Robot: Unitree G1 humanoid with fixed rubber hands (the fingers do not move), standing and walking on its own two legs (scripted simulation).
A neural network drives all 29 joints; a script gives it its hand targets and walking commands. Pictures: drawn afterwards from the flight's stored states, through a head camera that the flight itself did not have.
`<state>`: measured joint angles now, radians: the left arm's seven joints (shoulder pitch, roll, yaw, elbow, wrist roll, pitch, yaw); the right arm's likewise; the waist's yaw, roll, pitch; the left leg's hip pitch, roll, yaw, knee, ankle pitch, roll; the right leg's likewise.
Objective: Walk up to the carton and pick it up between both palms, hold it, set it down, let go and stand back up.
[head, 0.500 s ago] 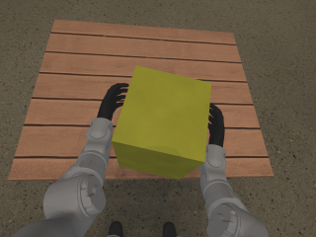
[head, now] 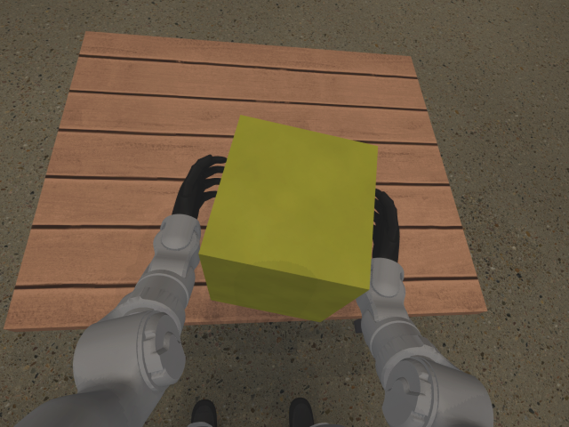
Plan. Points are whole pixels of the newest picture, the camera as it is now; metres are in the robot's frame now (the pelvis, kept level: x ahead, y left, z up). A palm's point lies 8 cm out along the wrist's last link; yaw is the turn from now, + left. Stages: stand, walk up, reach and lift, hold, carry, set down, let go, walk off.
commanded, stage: set down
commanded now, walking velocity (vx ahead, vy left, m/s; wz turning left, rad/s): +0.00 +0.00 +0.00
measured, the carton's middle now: (285, 231) +0.40 -0.03 -0.07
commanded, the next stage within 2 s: none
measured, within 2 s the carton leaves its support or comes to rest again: neither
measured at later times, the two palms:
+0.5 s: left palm (161, 207) +0.42 +0.15 -0.03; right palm (379, 250) +0.34 -0.17 -0.02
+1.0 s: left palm (151, 248) +0.36 +0.16 -0.04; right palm (380, 296) +0.28 -0.16 -0.04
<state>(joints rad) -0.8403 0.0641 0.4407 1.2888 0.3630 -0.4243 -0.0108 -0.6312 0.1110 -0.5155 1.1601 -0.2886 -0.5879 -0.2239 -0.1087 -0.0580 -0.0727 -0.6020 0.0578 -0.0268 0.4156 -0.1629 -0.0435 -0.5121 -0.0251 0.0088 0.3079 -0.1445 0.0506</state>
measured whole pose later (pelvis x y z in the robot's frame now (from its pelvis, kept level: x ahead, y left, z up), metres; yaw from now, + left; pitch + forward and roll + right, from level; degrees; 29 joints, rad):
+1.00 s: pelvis -0.04 +0.02 -0.01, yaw -1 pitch +20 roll -3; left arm -0.79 0.19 0.13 1.47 0.06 -0.52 -0.01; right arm -0.60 -0.01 -0.07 1.44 0.10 -0.71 -0.22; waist -0.10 -0.02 -0.17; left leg -0.75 0.06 -0.03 0.60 -0.20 -0.04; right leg -0.63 -0.02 0.02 0.43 -0.15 0.07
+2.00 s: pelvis -0.02 +0.02 -0.01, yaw +0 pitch +4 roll -3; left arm -0.08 0.19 0.05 0.81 -0.03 -0.42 -0.13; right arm 0.09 -0.01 0.07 0.94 0.13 -0.73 -0.23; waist -0.05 -0.02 -0.01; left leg -0.41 0.06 -0.03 0.61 -0.27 -0.03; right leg -0.30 -0.02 0.02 0.44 -0.22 0.06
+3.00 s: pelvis -0.01 +0.00 +0.00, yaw +0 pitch -5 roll -1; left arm 0.09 0.22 0.05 0.58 -0.03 -0.07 -0.13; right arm 0.22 -0.01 -0.01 0.73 0.13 -0.38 -0.16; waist -0.01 -0.02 0.06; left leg -0.16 0.06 -0.03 0.53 -0.28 -0.03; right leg -0.08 -0.02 0.01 0.44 -0.27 0.04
